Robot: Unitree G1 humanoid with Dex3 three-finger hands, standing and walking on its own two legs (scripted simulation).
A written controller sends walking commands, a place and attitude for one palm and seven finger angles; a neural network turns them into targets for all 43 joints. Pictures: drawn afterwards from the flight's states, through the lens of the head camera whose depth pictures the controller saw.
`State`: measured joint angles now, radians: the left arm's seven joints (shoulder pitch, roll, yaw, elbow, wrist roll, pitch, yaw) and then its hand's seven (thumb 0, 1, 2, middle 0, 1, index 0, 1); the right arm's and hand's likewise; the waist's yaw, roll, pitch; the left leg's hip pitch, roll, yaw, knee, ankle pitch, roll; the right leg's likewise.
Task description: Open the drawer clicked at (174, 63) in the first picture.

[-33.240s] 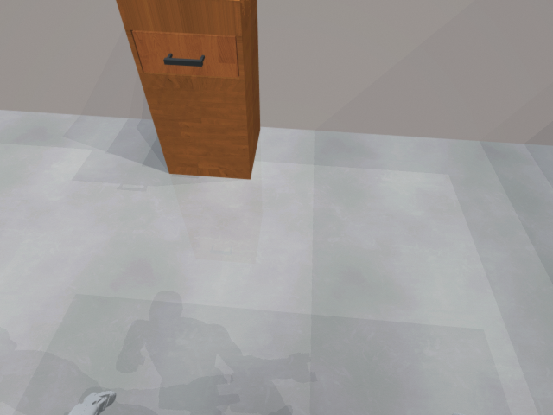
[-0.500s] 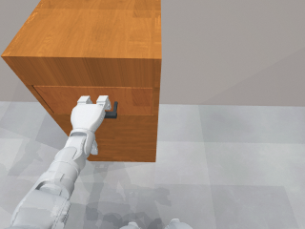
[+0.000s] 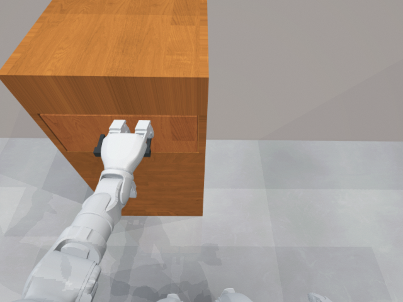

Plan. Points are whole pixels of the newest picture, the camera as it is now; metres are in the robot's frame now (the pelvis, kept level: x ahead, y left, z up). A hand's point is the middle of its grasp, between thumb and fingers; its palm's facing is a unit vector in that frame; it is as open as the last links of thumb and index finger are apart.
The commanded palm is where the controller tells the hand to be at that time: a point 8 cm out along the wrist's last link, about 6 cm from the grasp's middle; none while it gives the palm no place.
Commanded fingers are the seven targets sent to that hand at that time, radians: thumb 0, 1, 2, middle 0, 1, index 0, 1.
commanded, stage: re-aim the fingers above the handle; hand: left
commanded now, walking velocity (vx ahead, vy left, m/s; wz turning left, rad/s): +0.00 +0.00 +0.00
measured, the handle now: (124, 145) +0.51 +0.20 -0.07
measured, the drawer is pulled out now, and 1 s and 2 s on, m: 0.00 0.00 0.00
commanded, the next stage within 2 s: lower the fingers behind the handle in 0.72 s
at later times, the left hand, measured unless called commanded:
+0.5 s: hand (120, 146) +0.46 +0.19 -0.01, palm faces +0.14 +0.03 -0.99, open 13.9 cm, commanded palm +0.41 +0.19 +0.04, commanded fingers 0.00 -0.50 0.30 -0.30 -1.20 -0.30 -1.20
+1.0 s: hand (115, 156) +0.45 +0.20 -0.03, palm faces +0.01 +0.09 -1.00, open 13.9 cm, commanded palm +0.41 +0.18 +0.03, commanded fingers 0.00 -0.50 0.30 -0.30 -1.20 -0.30 -1.20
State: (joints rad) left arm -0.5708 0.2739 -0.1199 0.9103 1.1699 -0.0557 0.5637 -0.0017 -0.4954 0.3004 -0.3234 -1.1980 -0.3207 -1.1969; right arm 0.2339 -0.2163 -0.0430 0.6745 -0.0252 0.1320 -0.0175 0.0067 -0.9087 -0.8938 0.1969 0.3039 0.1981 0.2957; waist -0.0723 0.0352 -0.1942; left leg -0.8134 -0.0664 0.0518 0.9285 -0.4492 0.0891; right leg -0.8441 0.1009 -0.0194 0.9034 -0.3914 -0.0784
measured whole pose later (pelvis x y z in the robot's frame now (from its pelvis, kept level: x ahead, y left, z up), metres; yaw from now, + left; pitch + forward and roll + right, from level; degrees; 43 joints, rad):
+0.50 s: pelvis +0.00 +0.00 -0.01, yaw -1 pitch +23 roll +0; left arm -0.67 0.32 -0.06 0.97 1.15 0.07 0.63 0.00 -0.49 0.30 -0.32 -1.20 -0.32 -1.20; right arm 0.23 -0.24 -0.05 0.68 -0.03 0.15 0.00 0.01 -0.91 -0.89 0.19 0.30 0.20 0.30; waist -0.07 0.05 -0.20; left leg -0.91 -0.06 0.08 0.99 -0.48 0.10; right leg -0.95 0.11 0.00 0.98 -0.42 -0.08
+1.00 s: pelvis +0.01 +0.00 -0.01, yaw -1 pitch +22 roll +0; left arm -0.66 0.28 -0.12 1.02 1.12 0.21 0.57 0.00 -0.49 0.30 -0.31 -1.20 -0.31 -1.20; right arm 0.21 -0.23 -0.05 0.66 -0.01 0.17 0.01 0.01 -0.91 -0.89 0.19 0.30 0.19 0.30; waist -0.05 0.05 -0.19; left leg -0.88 -0.06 0.08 0.96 -0.48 0.10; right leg -0.92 0.11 0.01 0.95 -0.41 -0.06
